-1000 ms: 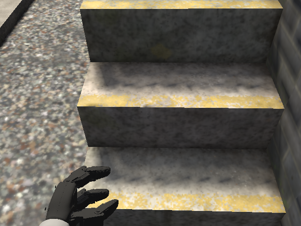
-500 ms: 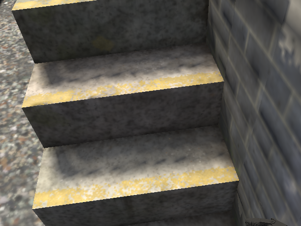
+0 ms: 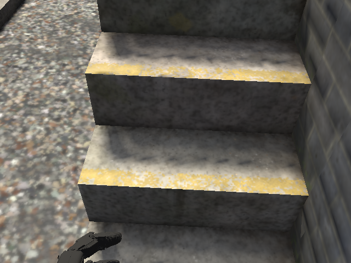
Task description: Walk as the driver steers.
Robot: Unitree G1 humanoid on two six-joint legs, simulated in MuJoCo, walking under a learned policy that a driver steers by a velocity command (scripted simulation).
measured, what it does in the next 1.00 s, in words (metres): goes down: left foot 0.21 m lower, then right foot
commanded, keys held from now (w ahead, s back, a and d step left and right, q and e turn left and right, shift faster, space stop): w+q+shift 0.14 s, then w+e+shift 0.66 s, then w+q+shift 0.20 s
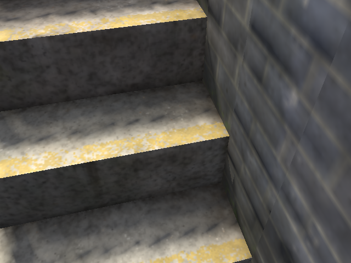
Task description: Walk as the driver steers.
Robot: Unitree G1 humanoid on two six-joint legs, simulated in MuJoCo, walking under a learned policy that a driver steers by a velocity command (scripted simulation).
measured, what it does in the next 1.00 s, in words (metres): steps to the left: left foot 0.20 m higher, then right foot 0.19 m lower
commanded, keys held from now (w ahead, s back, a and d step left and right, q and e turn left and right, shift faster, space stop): w+q+shift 0.48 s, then w+e+shift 0.52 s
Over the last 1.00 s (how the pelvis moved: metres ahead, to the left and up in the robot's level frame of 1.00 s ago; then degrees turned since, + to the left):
-0.02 -0.06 -0.15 -12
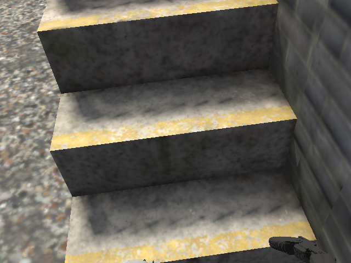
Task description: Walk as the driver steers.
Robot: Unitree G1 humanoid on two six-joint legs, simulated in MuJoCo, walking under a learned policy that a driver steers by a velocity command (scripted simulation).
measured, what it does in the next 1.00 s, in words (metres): walks ahead, turning left: left foot 0.19 m higher, then right foot 0.21 m lower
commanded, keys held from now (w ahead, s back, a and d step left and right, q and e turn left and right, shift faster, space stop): w+e+shift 0.18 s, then w+q+shift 0.80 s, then w+shift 0.02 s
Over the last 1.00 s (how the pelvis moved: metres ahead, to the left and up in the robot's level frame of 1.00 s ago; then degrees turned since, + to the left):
-0.06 0.09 -0.02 3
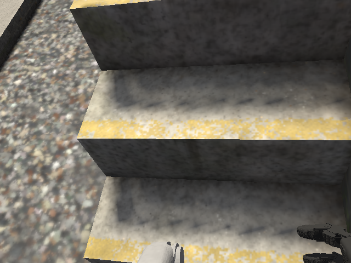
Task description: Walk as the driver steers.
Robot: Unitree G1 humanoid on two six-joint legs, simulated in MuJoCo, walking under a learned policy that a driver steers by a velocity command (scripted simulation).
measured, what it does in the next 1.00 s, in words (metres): climbs, turning right: left foot 0.21 m higher, then right foot 0.21 m higher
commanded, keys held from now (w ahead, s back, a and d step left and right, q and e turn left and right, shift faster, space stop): w+shift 0.08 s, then w+e+shift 0.76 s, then w+q+shift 0.16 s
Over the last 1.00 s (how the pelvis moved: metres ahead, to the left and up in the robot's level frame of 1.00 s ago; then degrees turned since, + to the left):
0.12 -0.10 0.03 18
